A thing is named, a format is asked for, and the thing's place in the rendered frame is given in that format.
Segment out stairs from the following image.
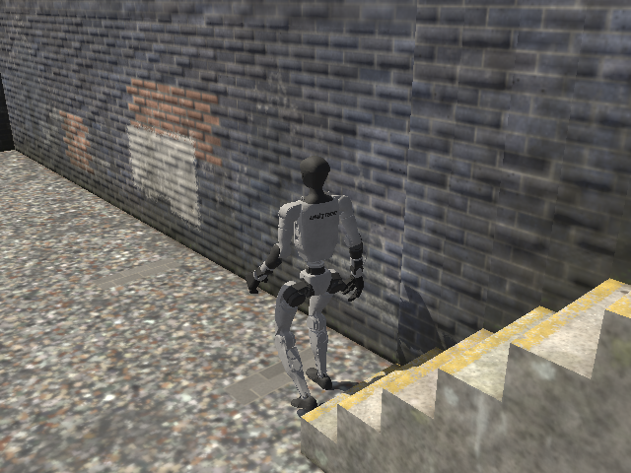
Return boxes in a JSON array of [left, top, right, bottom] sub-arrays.
[[301, 278, 631, 473]]

